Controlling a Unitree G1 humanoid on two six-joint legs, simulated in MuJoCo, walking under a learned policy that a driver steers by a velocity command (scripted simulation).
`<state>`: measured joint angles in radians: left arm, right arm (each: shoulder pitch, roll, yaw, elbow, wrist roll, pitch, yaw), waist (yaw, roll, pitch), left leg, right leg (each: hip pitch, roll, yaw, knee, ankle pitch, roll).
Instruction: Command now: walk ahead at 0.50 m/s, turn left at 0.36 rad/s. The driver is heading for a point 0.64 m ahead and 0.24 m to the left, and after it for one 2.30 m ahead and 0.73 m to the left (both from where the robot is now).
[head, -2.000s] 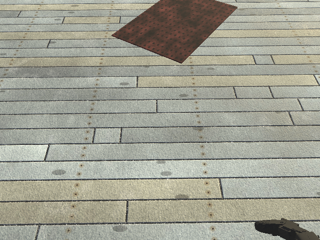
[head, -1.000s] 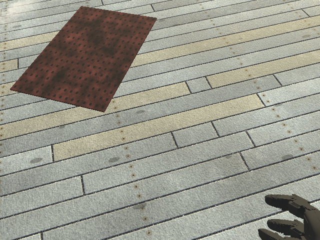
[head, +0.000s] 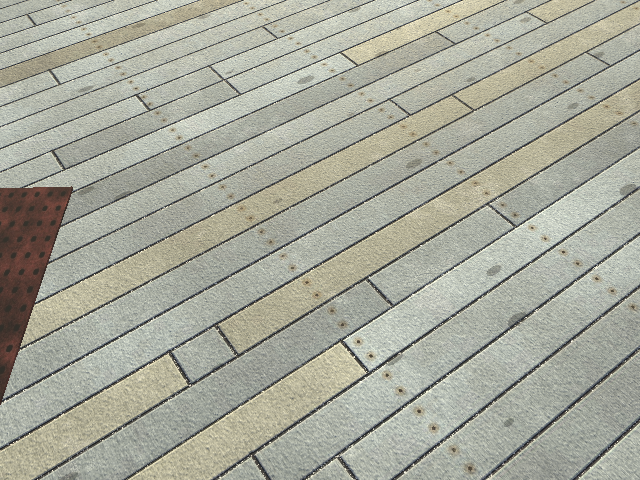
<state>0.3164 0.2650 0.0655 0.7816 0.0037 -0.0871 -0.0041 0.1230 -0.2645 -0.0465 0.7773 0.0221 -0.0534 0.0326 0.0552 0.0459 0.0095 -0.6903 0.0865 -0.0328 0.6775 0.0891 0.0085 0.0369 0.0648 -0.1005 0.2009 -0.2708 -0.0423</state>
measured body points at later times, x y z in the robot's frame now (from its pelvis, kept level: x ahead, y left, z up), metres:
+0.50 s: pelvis +0.29 +0.06 +0.00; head +0.32 +0.08 +0.45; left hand +0.45 +0.35 -0.08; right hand +0.43 -0.21 -0.10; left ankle +0.21 +0.12 -0.74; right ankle +0.51 -0.06 -0.70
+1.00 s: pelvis +0.53 +0.11 +0.00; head +0.56 +0.15 +0.44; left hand +0.41 +0.39 -0.12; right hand +0.84 +0.02 -0.08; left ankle +0.58 +0.30 -0.70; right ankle +0.53 -0.02 -0.74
